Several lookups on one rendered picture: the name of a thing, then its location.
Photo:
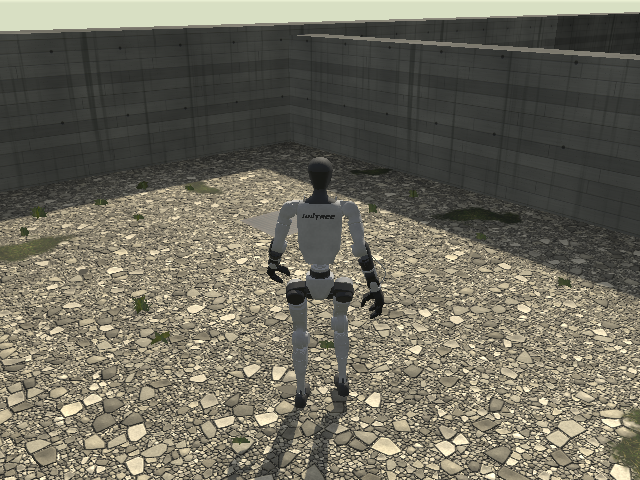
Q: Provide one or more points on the robot right hand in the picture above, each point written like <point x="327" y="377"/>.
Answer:
<point x="378" y="304"/>

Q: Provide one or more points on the right robot shin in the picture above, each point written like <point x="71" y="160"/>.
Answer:
<point x="341" y="344"/>

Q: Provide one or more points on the robot right upper arm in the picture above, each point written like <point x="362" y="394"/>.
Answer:
<point x="351" y="211"/>

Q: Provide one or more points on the left robot foot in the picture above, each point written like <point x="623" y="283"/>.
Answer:
<point x="300" y="400"/>

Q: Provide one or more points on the robot left forearm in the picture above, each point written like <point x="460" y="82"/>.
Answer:
<point x="274" y="257"/>

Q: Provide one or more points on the robot right forearm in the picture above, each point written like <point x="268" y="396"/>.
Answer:
<point x="369" y="271"/>

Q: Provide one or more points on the robot left upper arm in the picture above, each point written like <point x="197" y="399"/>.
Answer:
<point x="288" y="210"/>

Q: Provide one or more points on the robot left hand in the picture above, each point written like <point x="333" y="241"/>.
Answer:
<point x="273" y="276"/>

